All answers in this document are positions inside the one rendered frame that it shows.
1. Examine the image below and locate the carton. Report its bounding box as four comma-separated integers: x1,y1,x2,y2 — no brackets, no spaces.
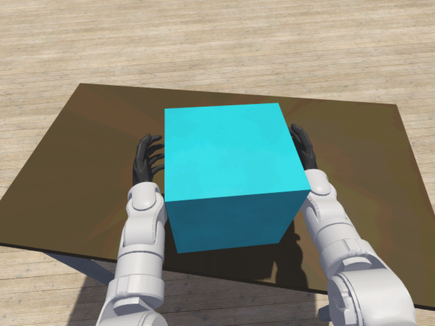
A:
164,103,311,253

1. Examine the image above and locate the robot right forearm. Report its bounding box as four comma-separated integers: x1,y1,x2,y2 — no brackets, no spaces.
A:
300,169,416,321

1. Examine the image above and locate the right robot upper arm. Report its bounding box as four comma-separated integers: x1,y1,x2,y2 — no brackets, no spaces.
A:
327,268,418,326

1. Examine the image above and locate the left robot upper arm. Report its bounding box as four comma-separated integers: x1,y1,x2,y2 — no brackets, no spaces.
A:
98,310,168,326

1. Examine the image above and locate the robot left hand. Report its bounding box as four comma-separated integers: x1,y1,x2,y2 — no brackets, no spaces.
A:
133,133,164,186

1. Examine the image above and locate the robot right hand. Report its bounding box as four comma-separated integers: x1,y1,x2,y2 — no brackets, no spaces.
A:
288,124,318,170

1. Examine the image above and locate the table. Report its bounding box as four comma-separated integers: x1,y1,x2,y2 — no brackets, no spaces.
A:
0,83,435,322

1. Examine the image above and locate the robot left forearm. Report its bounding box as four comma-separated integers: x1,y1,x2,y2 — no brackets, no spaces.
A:
96,182,168,326

